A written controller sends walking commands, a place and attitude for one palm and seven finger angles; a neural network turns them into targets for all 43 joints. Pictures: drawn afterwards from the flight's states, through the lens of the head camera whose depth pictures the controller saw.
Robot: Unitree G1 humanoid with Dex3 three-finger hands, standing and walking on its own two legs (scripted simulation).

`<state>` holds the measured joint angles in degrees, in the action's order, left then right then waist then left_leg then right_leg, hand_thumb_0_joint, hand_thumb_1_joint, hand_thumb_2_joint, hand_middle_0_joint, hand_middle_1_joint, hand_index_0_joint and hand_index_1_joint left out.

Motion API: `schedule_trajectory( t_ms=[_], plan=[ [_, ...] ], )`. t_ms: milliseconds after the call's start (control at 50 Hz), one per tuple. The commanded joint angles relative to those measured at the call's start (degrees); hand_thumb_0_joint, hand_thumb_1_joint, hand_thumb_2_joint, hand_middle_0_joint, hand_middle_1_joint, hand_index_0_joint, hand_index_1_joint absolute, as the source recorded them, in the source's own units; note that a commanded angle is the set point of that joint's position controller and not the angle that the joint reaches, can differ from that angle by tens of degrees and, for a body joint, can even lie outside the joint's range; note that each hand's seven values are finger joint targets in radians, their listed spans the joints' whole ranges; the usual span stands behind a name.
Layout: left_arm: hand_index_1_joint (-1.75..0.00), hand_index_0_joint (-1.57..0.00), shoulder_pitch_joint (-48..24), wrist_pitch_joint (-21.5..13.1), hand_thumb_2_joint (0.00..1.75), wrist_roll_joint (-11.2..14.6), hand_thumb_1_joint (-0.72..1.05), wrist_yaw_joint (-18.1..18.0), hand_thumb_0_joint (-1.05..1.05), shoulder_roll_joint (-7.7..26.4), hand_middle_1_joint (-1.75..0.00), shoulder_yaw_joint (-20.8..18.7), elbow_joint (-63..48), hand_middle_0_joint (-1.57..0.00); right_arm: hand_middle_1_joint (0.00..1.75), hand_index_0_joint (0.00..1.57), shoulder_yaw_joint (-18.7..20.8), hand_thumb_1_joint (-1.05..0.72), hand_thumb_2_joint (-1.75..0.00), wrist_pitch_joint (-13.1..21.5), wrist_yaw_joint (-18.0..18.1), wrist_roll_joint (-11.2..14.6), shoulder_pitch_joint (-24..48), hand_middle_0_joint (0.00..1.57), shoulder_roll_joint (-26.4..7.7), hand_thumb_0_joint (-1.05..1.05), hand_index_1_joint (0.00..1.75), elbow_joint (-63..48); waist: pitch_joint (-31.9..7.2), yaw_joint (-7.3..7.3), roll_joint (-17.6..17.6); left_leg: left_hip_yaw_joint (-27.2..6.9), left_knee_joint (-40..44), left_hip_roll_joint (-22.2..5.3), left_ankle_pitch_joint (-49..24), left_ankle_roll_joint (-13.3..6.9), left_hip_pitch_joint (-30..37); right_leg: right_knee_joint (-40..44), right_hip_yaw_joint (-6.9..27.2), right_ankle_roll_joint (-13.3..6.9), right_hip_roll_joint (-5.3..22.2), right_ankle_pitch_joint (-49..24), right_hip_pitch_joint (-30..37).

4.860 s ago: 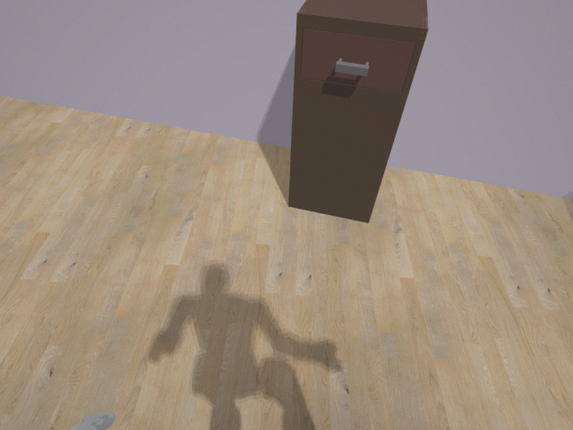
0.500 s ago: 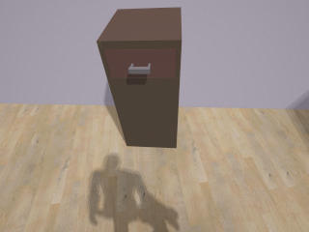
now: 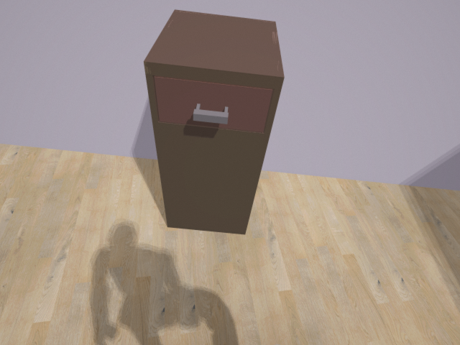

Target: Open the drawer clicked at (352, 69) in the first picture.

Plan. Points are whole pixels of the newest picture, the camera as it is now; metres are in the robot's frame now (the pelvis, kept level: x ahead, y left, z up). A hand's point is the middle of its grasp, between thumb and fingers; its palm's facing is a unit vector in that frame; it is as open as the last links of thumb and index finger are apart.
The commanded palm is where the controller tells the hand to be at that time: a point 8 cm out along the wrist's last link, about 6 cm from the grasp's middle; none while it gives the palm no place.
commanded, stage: take the last steps up to it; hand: left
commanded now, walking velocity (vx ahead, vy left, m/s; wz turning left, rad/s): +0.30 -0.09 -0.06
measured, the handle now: (211, 112) +0.76 +0.10 -0.03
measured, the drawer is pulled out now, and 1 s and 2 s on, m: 0.00 0.00 0.00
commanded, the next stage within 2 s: come to a stop and stand still in 0.36 s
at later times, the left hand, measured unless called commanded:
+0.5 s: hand (189, 295) +0.26 +0.10 -0.17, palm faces +0.03 -0.97 -0.23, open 7.1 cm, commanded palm none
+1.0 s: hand (184, 329) +0.20 +0.09 -0.18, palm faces +0.03 -0.96 -0.27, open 7.4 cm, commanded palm none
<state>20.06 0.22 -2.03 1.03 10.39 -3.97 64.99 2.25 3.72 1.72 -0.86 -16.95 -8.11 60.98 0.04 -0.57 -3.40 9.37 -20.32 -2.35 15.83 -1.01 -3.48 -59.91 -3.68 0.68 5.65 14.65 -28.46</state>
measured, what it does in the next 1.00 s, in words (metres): walks ahead: right foot, then left foot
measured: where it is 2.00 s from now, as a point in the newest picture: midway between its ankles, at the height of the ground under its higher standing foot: outside the picture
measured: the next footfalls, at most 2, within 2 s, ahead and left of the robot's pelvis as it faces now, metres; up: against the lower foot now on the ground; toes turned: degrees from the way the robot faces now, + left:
right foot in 0.28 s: +0.26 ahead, -0.17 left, +0.00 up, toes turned -10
left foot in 0.68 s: +0.31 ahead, +0.04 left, +0.00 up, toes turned +4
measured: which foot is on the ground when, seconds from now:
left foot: down 0.00-0.28, up 0.30-0.66, down 0.68-1.00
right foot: up 0.00-0.26, down 0.28-0.74, up 0.76-1.00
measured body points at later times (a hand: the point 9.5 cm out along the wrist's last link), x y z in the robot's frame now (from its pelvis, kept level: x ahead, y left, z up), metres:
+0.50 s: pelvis +0.18 -0.09 -0.01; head +0.20 -0.10 +0.44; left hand +0.26 +0.15 -0.15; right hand +0.16 -0.31 -0.18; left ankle +0.16 +0.05 -0.67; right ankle +0.22 -0.16 -0.75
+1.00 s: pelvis +0.18 -0.10 -0.02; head +0.21 -0.12 +0.43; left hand +0.20 +0.15 -0.16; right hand +0.27 -0.32 -0.18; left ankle +0.27 +0.04 -0.75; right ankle +0.14 -0.21 -0.74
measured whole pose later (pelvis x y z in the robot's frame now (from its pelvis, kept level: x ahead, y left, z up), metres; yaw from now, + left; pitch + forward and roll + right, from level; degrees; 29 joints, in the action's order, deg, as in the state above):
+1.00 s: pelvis +0.18 -0.10 -0.02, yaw -3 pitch +0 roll +2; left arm 15.0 1.8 -0.9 -1.9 9.9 -2.6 59.9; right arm 1.9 -2.1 0.8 -0.8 -6.0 -8.9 57.2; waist 4.0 -1.3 0.8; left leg 6.1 -28.2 -3.0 7.2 0.5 -20.4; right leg -37.1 -2.3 0.6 2.6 23.0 -13.4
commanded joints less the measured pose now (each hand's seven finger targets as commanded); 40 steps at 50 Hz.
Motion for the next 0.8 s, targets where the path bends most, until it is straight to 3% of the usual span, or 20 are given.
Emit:
schedule_trajectory(
  t_ms=[0,80,160,200,220,240,260,280,300,340,360,420,480,540,600,640,680,700,720,780],
  plan=[
    [-0.3,-0.2,-2.96,-0.64,0.9,0.21,0.9,0.56,0.0,0.29,-0.3,0.12,-4.8,-0.2,0.3,0.2,0.65,-0.9,-0.9,0.91,0.53,-0.2,-8.0,0.2,-5.79,0.0,0.3,0.95,8.59,0.91,11.32,-8.34,10.84,-13.96,-17.66,-6.65,0.58,-1.29,0.98,0.75,1.5,-4.44,-11.67],
    [-0.3,-0.2,-11.03,-0.69,0.9,0.63,0.9,0.95,0.0,0.76,-0.3,0.46,-8.34,-0.2,0.3,0.2,0.95,-0.9,-0.9,0.72,0.44,-0.7,-10.06,0.2,-6.63,0.0,0.3,1.98,10.62,2.03,12.11,-6.46,9.6,-14.46,-22.01,-7.05,1.7,9.93,-0.56,0.35,1.94,-5.45,-11.39],
    [-0.3,-0.2,-15.91,-1.42,0.9,0.99,0.9,0.92,0.0,1.29,-0.3,0.59,-10.05,-0.2,0.3,0.2,1.54,-0.9,-0.9,0.14,0.23,-1.23,-11.39,0.2,-8.05,0.0,0.3,3.12,10.38,3.33,11.81,-5.36,6.51,-15.33,-27.25,-6.14,1.28,21.31,-3.2,-1.68,-0.76,-2.57,-2.73],
    [-0.3,-0.2,-9.98,-2.17,0.9,0.93,0.9,0.67,0.0,2.61,-0.3,0.17,-8.35,-0.2,0.3,0.2,1.93,-0.9,-0.9,-0.15,0.15,-0.96,-10.47,0.2,-9.38,0.0,0.3,3.06,5.2,0.31,10.17,-3.67,-2.13,-14.58,-37.47,-5.1,1.78,26.01,-5.03,-3.13,-3.68,-2.73,7.95],
    [-0.3,-0.2,-3.41,-2.66,0.9,0.8,0.9,0.36,0.0,4.13,-0.3,-0.25,-6.08,-0.2,0.3,0.2,1.87,-0.9,-0.9,-0.23,-0.06,-0.68,-10.22,0.2,-9.32,0.0,0.3,3.24,1.67,-2.77,7.86,-2.21,-10.01,-12.62,-38.25,-3.31,-1.22,29.41,-6.3,-3.38,-5.29,-6.59,18.04],
    [-0.3,-0.2,4.61,-3.5,0.9,0.4,0.9,-0.17,0.0,7.75,-0.3,-1.32,-3.52,-0.2,0.3,0.2,1.69,-0.9,-0.9,-0.14,-0.55,-0.06,-10.23,0.2,-8.06,0.0,0.3,3.11,-4.07,-6.35,3.03,-0.82,-22.37,-10.09,-28.1,-1.25,-10.54,30.52,-0.28,-5.01,-0.24,-9.46,32.86],
    [-0.3,-0.2,10.59,-3.98,0.9,0.28,0.9,-0.99,0.0,14.54,-0.3,-3.09,-2.35,-0.2,0.3,0.2,0.84,-0.9,-0.9,-0.05,-0.82,0.7,-14.13,0.2,-3.67,0.0,0.3,1.91,-13.85,-7.18,-13.35,1.1,-42.83,-0.59,11.41,1.39,-23.91,34.85,22.98,-11.27,17.09,-16.59,46.45],
    [-0.3,-0.2,11.46,-3.74,0.9,1.64,0.9,-1.23,0.0,16.22,-0.3,-2.91,-2.17,-0.2,0.3,0.2,0.64,-0.9,-0.9,-0.37,-0.42,1.06,-11.31,0.2,-5.11,0.0,0.3,0.5,-16.22,-7.06,-10.2,-7.02,-53.3,0.06,19.98,0.04,-25.64,39.38,27.62,-13.88,20.42,-22.89,44.15],
    [-0.3,-0.2,5.56,-3.51,0.9,1.58,0.9,-1.44,0.0,14.24,-0.3,-2.42,-3.13,-0.2,0.3,0.2,1.14,-0.9,-0.9,-0.61,-0.47,1.14,-9.99,0.2,-4.59,0.0,0.3,0.86,-11.84,-5.02,-6.49,-9.06,-57.12,-2.46,15.76,-0.42,-26.14,41.05,23.27,-13.94,19.0,-16.37,37.23],
    [-0.3,-0.2,-3.28,-3.46,0.9,1.61,0.9,-1.98,0.0,8.99,-0.3,-0.82,-5.46,-0.2,0.3,0.2,1.11,-0.9,-0.9,-1.34,-0.75,0.36,-5.98,0.2,-3.39,0.0,0.3,0.69,-2.14,-1.72,-0.06,-9.85,-55.64,-5.84,7.98,0.23,-26.7,42.73,15.47,-11.38,15.43,-15.82,23.38],
    [-0.3,-0.2,-5.7,-3.73,0.9,1.52,0.9,-2.1,0.0,6.83,-0.3,-0.11,-5.96,-0.2,0.3,0.2,0.98,-0.9,-0.9,-2.01,-0.76,-0.11,-6.29,0.2,-2.67,0.0,0.3,0.95,0.44,-0.03,0.26,-9.57,-53.04,-6.45,6.11,0.49,-24.32,44.39,11.34,-10.39,13.94,-15.97,16.87],
    [-0.3,-0.2,-7.67,-4.24,0.9,0.93,0.9,-2.38,0.0,4.26,-0.3,0.93,-5.64,-0.2,0.3,0.2,0.84,-0.9,-0.9,-3.55,-1.06,-0.53,-9.91,0.2,-0.7,0.0,0.3,2.04,1.03,3.44,-1.93,-7.64,-43.91,-6.05,3.93,1.71,-19.45,47.0,4.06,-9.16,10.59,-15.98,10.17],
    [-0.3,-0.2,-7.67,-3.92,0.9,0.84,0.9,-2.57,0.0,2.3,-0.3,1.36,-5.95,-0.2,0.3,0.2,-0.09,-0.9,-0.9,-4.04,-0.82,-0.43,-8.17,0.2,0.56,0.0,0.3,1.77,1.59,3.44,-0.82,-6.74,-33.2,-4.88,2.14,2.99,-17.21,46.97,2.84,-9.71,9.34,-21.22,8.96],
    [-0.3,-0.2,-6.27,-3.01,0.9,0.77,0.9,-3.0,0.0,4.44,-0.3,1.15,-5.7,-0.2,0.3,0.2,-0.74,-0.9,-0.9,-3.91,-0.59,0.34,-3.66,0.2,-0.17,0.0,0.3,0.57,-0.55,1.24,0.25,-6.26,-22.16,-2.95,2.2,3.38,-15.2,42.53,4.0,-10.77,9.93,-31.91,14.91],
    [-0.3,-0.2,-5.29,-1.72,0.9,1.09,0.9,-3.47,0.0,6.42,-0.3,0.59,-5.35,-0.2,0.3,0.2,-0.03,-0.9,-0.9,-4.61,-0.28,0.42,-0.93,0.2,-2.81,0.0,0.3,-0.66,-1.29,0.95,-1.91,-6.53,-13.76,-2.04,-1.4,3.42,-11.81,38.16,4.93,-10.05,10.42,-32.54,17.05],
    [-0.3,-0.2,-5.11,-0.72,0.9,1.24,0.9,-3.58,0.0,6.23,-0.3,0.31,-5.6,-0.2,0.3,0.2,0.58,-0.9,-0.9,-4.58,-0.26,0.23,-1.45,0.2,-4.91,0.0,0.3,-1.23,-0.32,1.61,1.19,-8.13,-7.31,-3.69,-17.32,2.24,-5.68,33.69,3.92,-6.9,7.85,-25.13,12.64],
    [-0.3,-0.2,-3.19,0.08,0.9,1.48,0.9,-3.8,0.0,3.91,-0.3,0.81,-6.74,-0.2,0.3,0.2,0.93,-0.9,-0.9,-4.42,0.22,-0.16,0.21,0.2,-9.16,0.0,0.3,-2.99,0.23,0.38,8.93,-14.6,-4.54,-12.86,-39.16,-2.94,-4.97,28.63,-0.89,-1.87,0.39,-10.2,11.03],
    [-0.3,-0.2,-2.23,0.47,0.9,1.4,0.9,-3.87,0.0,2.85,-0.3,1.09,-6.64,-0.2,0.3,0.2,1.14,-0.9,-0.9,-4.74,0.39,-0.25,1.95,0.2,-10.25,0.0,0.3,-3.62,1.78,-0.24,10.03,-15.08,-2.52,-14.49,-36.91,-4.99,-8.31,25.73,-1.46,-1.26,-1.58,-0.64,12.4],
    [-0.3,-0.2,-2.09,0.99,0.9,1.5,0.9,-3.76,0.0,2.82,-0.3,1.16,-6.47,-0.2,0.3,0.2,1.0,-0.9,-0.9,-4.61,0.46,-0.18,3.57,0.2,-10.13,0.0,0.3,-3.85,1.64,-0.53,16.77,-18.03,1.56,-15.95,-36.28,-7.1,-10.33,20.12,-1.72,-0.77,-2.47,8.75,12.36],
    [-0.3,-0.2,-2.06,1.79,0.9,1.3,0.9,-3.46,0.0,3.86,-0.3,0.56,-6.77,-0.2,0.3,0.2,1.11,-0.9,-0.9,-4.7,0.97,-0.38,6.53,0.2,-10.09,0.0,0.3,-5.49,0.21,-0.16,15.87,-18.51,3.1,-16.97,-31.68,-10.5,-10.69,6.37,3.24,-0.95,-2.96,17.61,9.22]
  ],
)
